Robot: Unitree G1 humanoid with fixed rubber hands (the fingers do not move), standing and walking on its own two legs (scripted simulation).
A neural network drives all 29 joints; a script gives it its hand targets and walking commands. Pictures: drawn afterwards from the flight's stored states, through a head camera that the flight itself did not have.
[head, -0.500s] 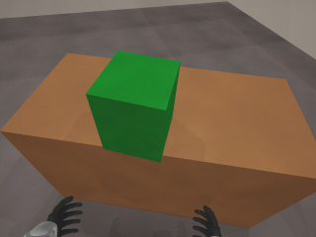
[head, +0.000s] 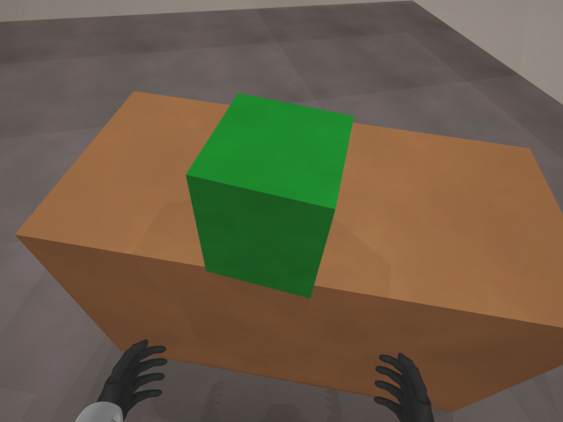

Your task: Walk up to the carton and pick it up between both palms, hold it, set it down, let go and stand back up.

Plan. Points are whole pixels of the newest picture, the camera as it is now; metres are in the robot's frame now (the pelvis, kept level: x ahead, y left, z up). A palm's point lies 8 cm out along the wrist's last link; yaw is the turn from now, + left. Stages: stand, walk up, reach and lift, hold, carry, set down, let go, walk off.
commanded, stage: reach and lift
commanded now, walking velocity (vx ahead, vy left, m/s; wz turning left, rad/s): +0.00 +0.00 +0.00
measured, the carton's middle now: (275, 198) +0.45 +0.05 +0.03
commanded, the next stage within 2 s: none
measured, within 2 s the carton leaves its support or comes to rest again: neither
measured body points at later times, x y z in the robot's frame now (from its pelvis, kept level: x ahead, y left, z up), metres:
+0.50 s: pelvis +0.02 +0.00 +0.00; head +0.02 +0.02 +0.45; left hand +0.20 +0.24 -0.03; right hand +0.21 -0.17 -0.01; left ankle -0.01 +0.11 -0.75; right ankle +0.01 -0.14 -0.75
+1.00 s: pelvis +0.03 -0.01 +0.00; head +0.03 +0.01 +0.45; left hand +0.22 +0.23 +0.01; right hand +0.24 -0.18 +0.01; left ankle -0.01 +0.11 -0.75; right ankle +0.01 -0.14 -0.75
